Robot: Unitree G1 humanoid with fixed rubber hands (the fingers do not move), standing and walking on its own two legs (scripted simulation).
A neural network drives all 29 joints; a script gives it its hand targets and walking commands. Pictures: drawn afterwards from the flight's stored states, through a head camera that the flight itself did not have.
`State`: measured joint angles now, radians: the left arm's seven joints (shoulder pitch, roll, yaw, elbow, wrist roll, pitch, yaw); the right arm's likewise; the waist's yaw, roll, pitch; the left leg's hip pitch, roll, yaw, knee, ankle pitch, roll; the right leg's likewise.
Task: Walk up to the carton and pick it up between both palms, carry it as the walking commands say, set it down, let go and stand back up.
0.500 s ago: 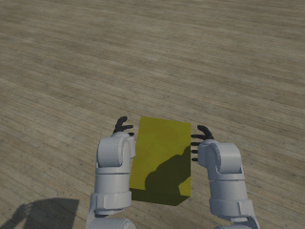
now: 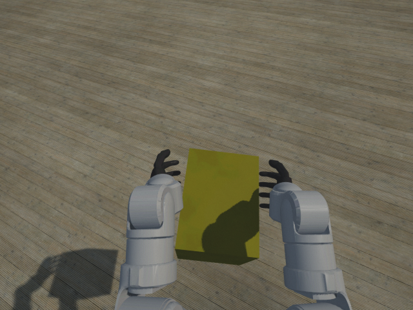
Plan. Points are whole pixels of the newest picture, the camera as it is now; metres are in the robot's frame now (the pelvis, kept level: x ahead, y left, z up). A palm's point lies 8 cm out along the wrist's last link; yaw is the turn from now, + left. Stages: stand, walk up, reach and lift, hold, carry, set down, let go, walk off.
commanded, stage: carry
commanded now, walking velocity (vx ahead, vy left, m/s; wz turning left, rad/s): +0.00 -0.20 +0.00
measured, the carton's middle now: (216, 210) +0.33 +0.01 -0.04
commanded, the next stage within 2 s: none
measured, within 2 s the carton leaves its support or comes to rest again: neither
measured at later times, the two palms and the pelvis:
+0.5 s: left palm (209, 228) +0.24 +0.01 +0.10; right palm (351, 220) +0.24 -0.21 +0.08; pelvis -0.08 -0.13 +0.00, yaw +0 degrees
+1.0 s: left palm (330, 284) +0.16 -0.15 +0.08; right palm out of the picture +0.15 -0.37 +0.08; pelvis -0.16 -0.27 +0.00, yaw -1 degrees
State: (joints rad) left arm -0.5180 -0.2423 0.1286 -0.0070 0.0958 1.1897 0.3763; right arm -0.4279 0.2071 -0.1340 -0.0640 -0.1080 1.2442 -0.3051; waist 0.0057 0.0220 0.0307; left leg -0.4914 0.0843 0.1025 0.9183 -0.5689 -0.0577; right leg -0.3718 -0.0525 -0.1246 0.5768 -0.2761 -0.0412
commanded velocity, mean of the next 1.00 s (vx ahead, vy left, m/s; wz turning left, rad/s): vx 0.00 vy -0.20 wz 0.00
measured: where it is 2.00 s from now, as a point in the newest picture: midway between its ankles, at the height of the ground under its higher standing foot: outside the picture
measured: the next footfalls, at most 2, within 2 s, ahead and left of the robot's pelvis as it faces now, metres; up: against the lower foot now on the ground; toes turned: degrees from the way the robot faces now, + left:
left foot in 0.24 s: -0.03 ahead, +0.04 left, +0.00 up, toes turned +9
right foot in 0.56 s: -0.02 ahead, -0.30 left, +0.00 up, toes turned -7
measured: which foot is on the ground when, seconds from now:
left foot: up 0.00-0.22, down 0.24-0.56, up 0.58-0.84, down 0.86-1.00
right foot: down 0.00-0.24, up 0.26-0.54, down 0.56-0.88, up 0.90-1.00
